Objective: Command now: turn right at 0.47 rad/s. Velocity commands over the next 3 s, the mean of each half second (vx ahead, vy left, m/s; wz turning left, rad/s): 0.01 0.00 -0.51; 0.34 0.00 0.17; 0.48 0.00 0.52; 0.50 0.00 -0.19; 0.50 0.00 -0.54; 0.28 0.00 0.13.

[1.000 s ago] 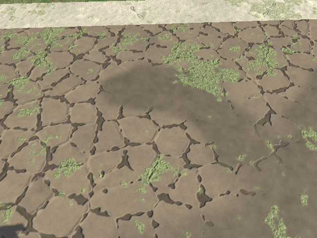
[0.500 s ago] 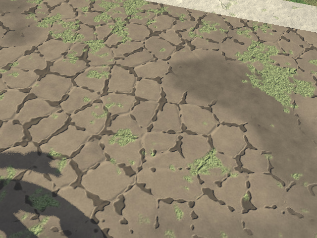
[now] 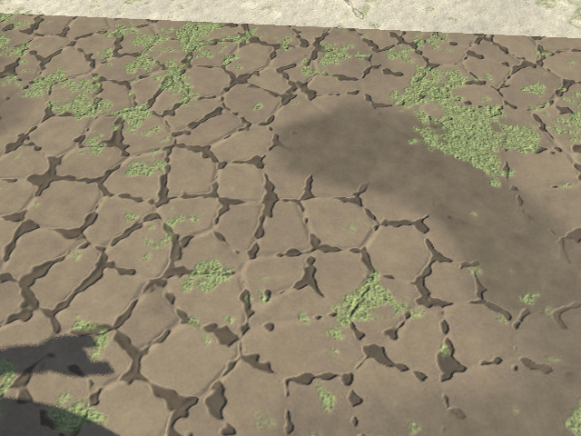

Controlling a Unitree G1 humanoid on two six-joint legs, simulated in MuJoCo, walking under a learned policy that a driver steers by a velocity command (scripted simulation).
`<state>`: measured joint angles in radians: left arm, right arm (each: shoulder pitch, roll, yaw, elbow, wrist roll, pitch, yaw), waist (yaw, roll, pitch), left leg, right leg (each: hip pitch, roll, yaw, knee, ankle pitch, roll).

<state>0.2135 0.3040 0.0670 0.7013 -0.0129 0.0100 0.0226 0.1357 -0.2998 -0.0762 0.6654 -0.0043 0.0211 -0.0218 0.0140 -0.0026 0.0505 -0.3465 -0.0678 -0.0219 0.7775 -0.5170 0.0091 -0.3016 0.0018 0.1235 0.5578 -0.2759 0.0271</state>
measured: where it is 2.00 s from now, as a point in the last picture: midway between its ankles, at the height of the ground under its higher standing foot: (316, 324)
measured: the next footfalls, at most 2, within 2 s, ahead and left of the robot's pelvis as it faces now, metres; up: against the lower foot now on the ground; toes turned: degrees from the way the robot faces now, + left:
right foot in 0.62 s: -0.01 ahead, -0.12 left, +0.00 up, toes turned -20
left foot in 1.08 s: +0.36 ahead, +0.04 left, +0.00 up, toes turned -2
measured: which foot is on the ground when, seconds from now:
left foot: down 0.00-0.62, up 0.64-1.00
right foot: down 0.00-0.08, up 0.10-0.60, down 0.62-1.00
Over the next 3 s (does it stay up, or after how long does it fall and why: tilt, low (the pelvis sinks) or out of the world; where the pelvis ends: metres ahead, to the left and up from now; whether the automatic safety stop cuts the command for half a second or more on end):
stays up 1.12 -0.14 0.01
